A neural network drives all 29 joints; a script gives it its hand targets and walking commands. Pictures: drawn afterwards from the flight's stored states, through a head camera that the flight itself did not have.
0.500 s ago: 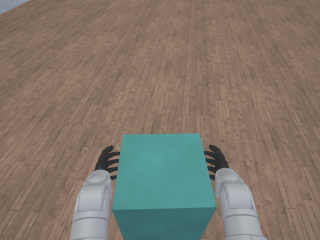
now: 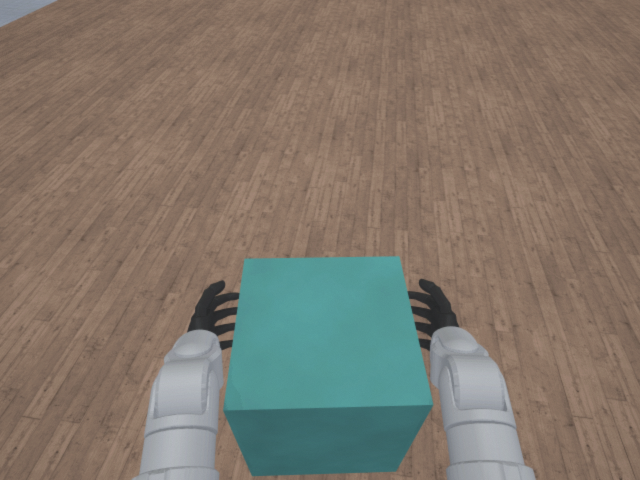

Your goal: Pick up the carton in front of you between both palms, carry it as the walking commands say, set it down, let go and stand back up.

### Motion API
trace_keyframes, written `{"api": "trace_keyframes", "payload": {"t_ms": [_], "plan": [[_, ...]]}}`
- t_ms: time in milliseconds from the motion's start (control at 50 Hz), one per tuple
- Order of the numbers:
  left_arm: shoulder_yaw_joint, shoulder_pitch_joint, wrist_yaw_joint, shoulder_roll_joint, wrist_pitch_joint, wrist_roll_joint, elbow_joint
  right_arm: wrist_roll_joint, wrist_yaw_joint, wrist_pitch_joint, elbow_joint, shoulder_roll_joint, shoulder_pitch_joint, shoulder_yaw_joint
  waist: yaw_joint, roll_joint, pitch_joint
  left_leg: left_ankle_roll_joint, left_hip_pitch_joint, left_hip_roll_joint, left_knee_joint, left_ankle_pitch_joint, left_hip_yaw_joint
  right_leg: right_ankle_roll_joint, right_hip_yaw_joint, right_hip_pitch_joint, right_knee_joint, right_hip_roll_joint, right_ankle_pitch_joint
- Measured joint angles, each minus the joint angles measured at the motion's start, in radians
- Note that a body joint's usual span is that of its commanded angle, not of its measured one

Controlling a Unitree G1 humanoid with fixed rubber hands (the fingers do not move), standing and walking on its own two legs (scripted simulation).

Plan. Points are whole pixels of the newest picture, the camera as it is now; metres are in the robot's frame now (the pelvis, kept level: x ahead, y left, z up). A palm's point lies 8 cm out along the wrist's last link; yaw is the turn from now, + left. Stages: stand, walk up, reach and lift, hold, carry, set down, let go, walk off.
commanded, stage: carry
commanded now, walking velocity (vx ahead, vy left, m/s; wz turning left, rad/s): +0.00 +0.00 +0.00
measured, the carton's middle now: (323, 369) +0.29 +0.00 -0.05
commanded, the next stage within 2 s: hold in 0.02 s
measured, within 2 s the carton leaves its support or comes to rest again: neither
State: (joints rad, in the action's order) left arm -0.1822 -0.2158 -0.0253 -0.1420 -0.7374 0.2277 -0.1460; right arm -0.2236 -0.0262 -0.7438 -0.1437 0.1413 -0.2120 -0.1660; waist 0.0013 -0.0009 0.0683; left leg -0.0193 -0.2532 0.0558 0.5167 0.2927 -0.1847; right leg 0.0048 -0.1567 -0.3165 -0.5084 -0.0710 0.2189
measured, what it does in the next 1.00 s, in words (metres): stands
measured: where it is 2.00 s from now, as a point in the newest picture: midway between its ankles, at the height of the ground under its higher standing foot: outside the picture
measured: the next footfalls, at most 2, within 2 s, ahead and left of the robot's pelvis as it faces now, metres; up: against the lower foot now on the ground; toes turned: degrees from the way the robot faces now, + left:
none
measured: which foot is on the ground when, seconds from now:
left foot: down 0.00-1.00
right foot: down 0.00-1.00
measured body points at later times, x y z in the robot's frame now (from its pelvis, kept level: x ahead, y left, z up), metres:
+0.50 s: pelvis -0.03 -0.02 +0.01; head -0.07 -0.02 +0.45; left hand +0.26 +0.16 +0.04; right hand +0.28 -0.15 +0.04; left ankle -0.01 +0.11 -0.74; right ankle +0.03 -0.13 -0.74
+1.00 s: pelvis -0.02 -0.02 +0.00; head -0.05 -0.03 +0.45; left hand +0.29 +0.16 +0.04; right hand +0.31 -0.15 +0.03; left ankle -0.01 +0.11 -0.74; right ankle +0.03 -0.13 -0.74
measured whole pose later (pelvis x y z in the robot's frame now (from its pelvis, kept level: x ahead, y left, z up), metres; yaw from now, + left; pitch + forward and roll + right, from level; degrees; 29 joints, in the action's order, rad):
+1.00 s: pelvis -0.02 -0.02 +0.00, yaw +5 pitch -7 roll +0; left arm -0.37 -0.39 0.02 -0.19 -0.65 0.36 -0.41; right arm -0.36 0.03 -0.67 -0.39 0.19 -0.39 -0.36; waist 0.01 -0.02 -0.04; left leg 0.01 -0.10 -0.02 0.46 0.24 0.08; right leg 0.01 0.03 -0.13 -0.45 0.02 0.20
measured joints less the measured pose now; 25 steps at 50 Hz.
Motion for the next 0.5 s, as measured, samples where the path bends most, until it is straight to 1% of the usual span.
{"api": "trace_keyframes", "payload": {"t_ms": [20, 40, 60, 80, 140, 160, 280, 500], "plan": [[0.0, -0.001, 0.0, 0.0, 0.0, 0.0, 0.001, 0.0, 0.0, 0.0, 0.001, 0.0, -0.001, 0.0, 0.0, 0.0, -0.001, 0.0, 0.0, 0.0, 0.0, 0.0, 0.0, 0.0, 0.0, 0.0, 0.0, 0.0, -0.001], [0.0, -0.002, 0.001, -0.001, 0.005, 0.0, 0.001, -0.001, 0.0, 0.003, 0.006, 0.0, 0.0, -0.001, 0.001, -0.003, -0.022, -0.003, 0.021, -0.005, -0.012, -0.026, 0.013, 0.009, 0.012, 0.021, 0.012, 0.008, -0.015], [0.005, 0.001, 0.002, -0.001, 0.01, 0.001, 0.004, -0.001, 0.0, 0.005, 0.016, 0.0, 0.007, 0.001, 0.004, -0.008, -0.048, -0.006, 0.05, -0.019, -0.032, -0.055, 0.055, 0.01, 0.051, 0.057, 0.037, 0.026, -0.017], [0.012, 0.007, 0.005, 0.0, 0.015, 0.005, 0.006, -0.003, 0.0, 0.008, 0.024, -0.002, 0.016, 0.007, 0.001, -0.008, -0.068, -0.006, 0.079, -0.03, -0.052, -0.049, 0.085, -0.009, 0.08, 0.087, 0.062, 0.036, -0.028], [0.018, 0.01, 0.009, 0.001, 0.02, 0.011, -0.004, -0.008, 0.0, 0.012, 0.023, -0.005, 0.03, 0.012, 0.004, -0.001, -0.103, 0.003, 0.141, -0.054, -0.106, -0.052, 0.141, -0.026, 0.164, 0.153, 0.118, 0.055, -0.049], [0.016, 0.007, 0.009, 0.001, 0.021, 0.012, -0.012, -0.008, 0.001, 0.013, 0.017, -0.004, 0.028, 0.009, 0.002, 0.0, -0.111, 0.006, 0.155, -0.058, -0.118, -0.062, 0.15, -0.031, 0.171, 0.167, 0.127, 0.056, -0.056], [-0.011, -0.015, 0.011, -0.003, 0.025, 0.023, -0.055, -0.023, 0.007, 0.017, -0.04, 0.002, -0.007, -0.012, -0.008, -0.005, -0.122, 0.007, 0.188, -0.064, -0.128, -0.077, 0.175, -0.018, 0.17, 0.205, 0.134, 0.058, -0.063], [-0.072, -0.076, 0.03, -0.018, 0.029, 0.061, -0.143, -0.071, 0.026, 0.009, -0.115, 0.016, -0.07, -0.064, 0.001, -0.014, -0.117, 0.018, 0.193, -0.067, -0.102, -0.084, 0.216, -0.007, 0.173, 0.218, 0.106, 0.075, -0.061]]}}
